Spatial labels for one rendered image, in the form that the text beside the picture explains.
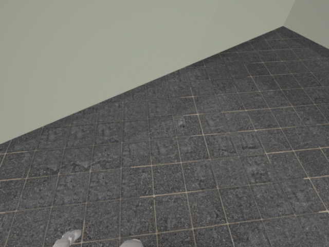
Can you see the left robot hand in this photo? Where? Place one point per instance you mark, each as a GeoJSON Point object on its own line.
{"type": "Point", "coordinates": [68, 238]}

